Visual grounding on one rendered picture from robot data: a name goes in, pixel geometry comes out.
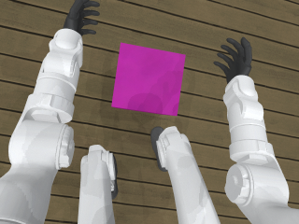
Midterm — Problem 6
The left robot forearm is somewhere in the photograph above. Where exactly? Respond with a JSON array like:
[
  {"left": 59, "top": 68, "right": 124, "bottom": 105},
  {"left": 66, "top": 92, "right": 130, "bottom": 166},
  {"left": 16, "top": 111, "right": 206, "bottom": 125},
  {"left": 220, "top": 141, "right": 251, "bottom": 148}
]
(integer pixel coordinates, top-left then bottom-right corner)
[{"left": 8, "top": 28, "right": 83, "bottom": 164}]

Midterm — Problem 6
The right robot forearm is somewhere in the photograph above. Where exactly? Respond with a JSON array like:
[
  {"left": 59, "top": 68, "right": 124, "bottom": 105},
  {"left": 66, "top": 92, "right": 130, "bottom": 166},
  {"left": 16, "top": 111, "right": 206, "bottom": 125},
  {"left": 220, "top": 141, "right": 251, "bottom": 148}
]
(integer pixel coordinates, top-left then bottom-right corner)
[{"left": 222, "top": 75, "right": 290, "bottom": 199}]

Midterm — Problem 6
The carton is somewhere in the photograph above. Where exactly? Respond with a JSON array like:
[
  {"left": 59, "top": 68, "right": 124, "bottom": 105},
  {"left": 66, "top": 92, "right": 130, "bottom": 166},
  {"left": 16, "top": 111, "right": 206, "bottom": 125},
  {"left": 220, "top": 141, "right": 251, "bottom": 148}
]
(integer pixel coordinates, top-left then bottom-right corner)
[{"left": 111, "top": 42, "right": 186, "bottom": 116}]

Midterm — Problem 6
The left robot upper arm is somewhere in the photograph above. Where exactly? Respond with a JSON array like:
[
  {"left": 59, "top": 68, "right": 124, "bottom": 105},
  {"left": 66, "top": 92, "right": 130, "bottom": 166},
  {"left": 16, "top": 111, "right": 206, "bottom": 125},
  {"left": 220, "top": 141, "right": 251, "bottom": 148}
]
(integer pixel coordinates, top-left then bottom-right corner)
[{"left": 0, "top": 119, "right": 75, "bottom": 224}]

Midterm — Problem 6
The robot right hand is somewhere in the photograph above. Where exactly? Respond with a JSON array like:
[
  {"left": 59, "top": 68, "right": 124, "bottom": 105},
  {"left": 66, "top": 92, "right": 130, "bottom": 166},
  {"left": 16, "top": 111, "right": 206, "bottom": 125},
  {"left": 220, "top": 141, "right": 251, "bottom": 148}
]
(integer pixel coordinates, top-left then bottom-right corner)
[{"left": 214, "top": 36, "right": 252, "bottom": 84}]

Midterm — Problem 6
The right robot upper arm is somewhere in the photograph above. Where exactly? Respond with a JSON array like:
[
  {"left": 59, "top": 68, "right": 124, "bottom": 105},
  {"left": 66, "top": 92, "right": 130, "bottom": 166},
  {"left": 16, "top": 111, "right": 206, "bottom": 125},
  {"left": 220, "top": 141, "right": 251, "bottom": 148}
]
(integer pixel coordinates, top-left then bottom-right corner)
[{"left": 224, "top": 162, "right": 299, "bottom": 224}]

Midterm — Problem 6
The right robot thigh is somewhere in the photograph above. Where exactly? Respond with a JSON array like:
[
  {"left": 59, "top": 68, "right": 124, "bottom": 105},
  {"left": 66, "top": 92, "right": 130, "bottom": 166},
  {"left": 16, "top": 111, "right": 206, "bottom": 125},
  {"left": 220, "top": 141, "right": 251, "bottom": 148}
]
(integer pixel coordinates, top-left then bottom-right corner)
[{"left": 156, "top": 132, "right": 221, "bottom": 224}]

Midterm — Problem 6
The robot left hand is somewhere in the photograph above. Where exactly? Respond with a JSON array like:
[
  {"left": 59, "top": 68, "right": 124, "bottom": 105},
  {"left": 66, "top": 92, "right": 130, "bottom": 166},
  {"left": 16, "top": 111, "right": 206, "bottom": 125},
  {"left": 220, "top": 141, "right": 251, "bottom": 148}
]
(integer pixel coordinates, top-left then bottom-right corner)
[{"left": 63, "top": 0, "right": 100, "bottom": 36}]

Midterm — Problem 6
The robot right foot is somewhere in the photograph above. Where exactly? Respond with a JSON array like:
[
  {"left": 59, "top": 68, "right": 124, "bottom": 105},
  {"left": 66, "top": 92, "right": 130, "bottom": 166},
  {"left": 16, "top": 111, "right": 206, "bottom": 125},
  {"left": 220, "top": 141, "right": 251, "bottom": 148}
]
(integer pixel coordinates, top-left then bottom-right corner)
[{"left": 150, "top": 126, "right": 168, "bottom": 172}]

